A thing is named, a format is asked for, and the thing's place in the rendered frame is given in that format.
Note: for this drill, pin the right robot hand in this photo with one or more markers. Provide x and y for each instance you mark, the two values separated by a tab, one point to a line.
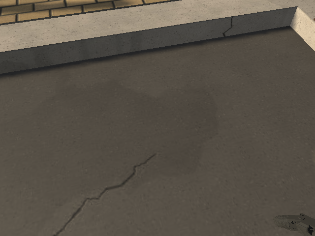
302	223

